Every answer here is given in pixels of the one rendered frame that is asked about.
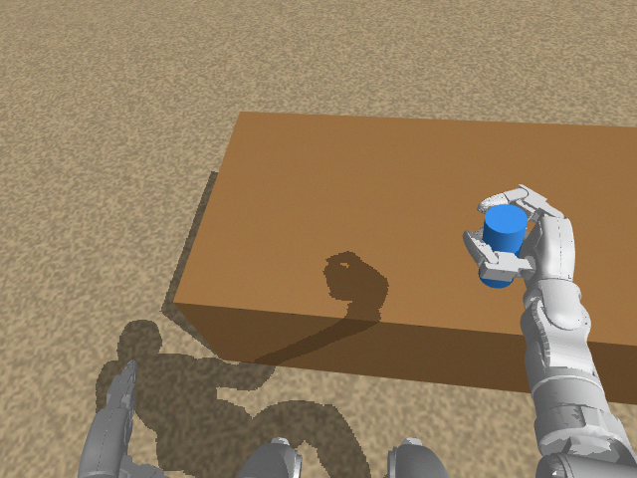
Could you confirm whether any right robot hand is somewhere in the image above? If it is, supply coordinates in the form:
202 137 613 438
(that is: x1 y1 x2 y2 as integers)
463 184 575 288

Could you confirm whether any right robot arm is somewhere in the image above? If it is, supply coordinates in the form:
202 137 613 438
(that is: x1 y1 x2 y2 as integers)
521 278 637 478

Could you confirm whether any left robot hand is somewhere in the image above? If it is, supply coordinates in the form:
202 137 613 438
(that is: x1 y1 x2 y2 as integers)
78 359 170 478

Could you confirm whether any can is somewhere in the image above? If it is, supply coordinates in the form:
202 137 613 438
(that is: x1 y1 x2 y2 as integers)
479 204 528 289

